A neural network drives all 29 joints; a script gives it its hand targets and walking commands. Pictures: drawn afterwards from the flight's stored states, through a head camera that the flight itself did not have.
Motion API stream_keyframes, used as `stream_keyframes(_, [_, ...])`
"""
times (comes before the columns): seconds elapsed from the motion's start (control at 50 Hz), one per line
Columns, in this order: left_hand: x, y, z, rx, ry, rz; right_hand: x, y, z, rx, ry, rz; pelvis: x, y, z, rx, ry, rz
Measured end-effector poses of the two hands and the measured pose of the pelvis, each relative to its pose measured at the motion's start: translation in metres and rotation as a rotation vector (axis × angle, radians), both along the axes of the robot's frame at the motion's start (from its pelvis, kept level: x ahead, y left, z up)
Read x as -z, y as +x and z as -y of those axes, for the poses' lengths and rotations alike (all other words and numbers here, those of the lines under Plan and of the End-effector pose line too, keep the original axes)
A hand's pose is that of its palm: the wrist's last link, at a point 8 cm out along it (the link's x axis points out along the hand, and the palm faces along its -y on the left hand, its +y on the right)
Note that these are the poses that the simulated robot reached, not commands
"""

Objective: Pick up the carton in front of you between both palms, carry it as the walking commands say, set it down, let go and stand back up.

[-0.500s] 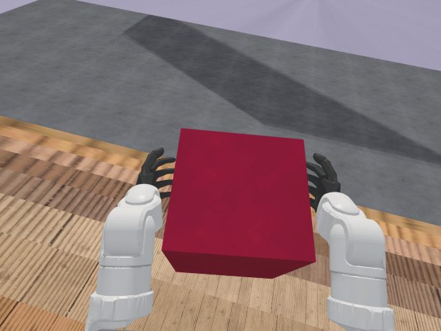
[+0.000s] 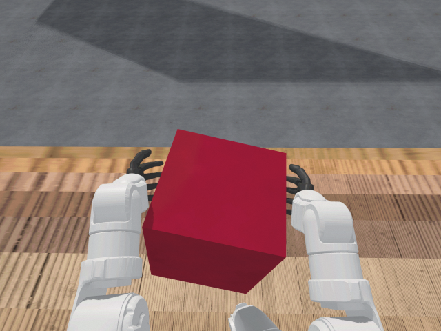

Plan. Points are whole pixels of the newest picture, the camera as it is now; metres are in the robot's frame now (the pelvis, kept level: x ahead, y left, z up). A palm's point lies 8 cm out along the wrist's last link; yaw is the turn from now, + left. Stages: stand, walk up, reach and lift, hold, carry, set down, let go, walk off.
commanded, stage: carry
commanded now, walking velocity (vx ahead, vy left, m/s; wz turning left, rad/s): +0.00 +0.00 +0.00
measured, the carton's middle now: (214, 217) +0.35 -0.03 -0.03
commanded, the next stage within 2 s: none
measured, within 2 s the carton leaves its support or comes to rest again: neither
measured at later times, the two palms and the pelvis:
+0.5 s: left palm (143, 140) +0.68 +0.13 -0.14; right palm (238, 124) +0.70 -0.16 -0.14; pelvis +0.34 -0.03 -0.25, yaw -2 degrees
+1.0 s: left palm (162, 112) +1.03 +0.11 -0.35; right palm (227, 100) +1.04 -0.19 -0.34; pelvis +0.70 -0.04 -0.46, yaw +0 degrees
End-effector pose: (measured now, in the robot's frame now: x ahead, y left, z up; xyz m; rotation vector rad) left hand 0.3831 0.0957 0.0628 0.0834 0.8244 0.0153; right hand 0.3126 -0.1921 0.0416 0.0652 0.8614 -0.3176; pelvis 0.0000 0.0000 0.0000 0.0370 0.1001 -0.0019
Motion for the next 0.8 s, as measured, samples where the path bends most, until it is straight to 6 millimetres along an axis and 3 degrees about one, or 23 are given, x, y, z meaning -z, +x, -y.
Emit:
stream_keyframes(0.08, [0.005,0.061,0.033,0.045,-0.034,0.137,-0.004,0.056,0.031,0.062,-0.046,0.101,0.029,0.060,0.010,0.029,0.020,0.020])
stream_keyframes(0.16, [0.023,0.117,0.041,0.002,-0.001,0.307,0.009,0.141,0.043,-0.013,-0.084,0.251,0.101,0.122,0.026,0.049,0.035,0.051])
stream_keyframes(0.22, [0.058,0.141,0.024,-0.071,0.024,0.288,0.039,0.192,0.029,-0.101,-0.087,0.235,0.138,0.152,0.034,0.048,-0.009,0.049])
stream_keyframes(0.34, [0.116,0.185,-0.013,-0.203,0.015,0.173,0.097,0.271,-0.007,-0.206,-0.055,0.130,0.174,0.216,0.042,0.046,-0.044,0.046])
stream_keyframes(0.48, [0.185,0.277,-0.039,-0.245,0.017,0.125,0.172,0.371,-0.033,-0.236,-0.037,0.095,0.237,0.324,0.036,0.037,-0.068,0.072])
stream_keyframes(0.54, [0.228,0.336,-0.034,-0.180,0.001,0.135,0.207,0.412,-0.028,-0.202,-0.085,0.105,0.281,0.382,0.030,0.024,-0.082,0.102])
stream_keyframes(0.6, [0.274,0.386,-0.020,-0.091,0.030,0.096,0.251,0.445,-0.014,-0.150,-0.119,0.085,0.315,0.421,0.021,0.016,-0.059,0.091])
stream_keyframes(0.7, [0.339,0.443,-0.005,-0.031,0.053,0.002,0.319,0.483,-0.001,-0.068,-0.080,-0.010,0.342,0.476,0.010,0.025,-0.040,0.067])
stream_keyframes(0.8, [0.376,0.502,-0.004,-0.048,0.026,-0.011,0.352,0.542,0.000,-0.048,-0.067,-0.025,0.358,0.536,0.012,0.018,-0.049,0.044])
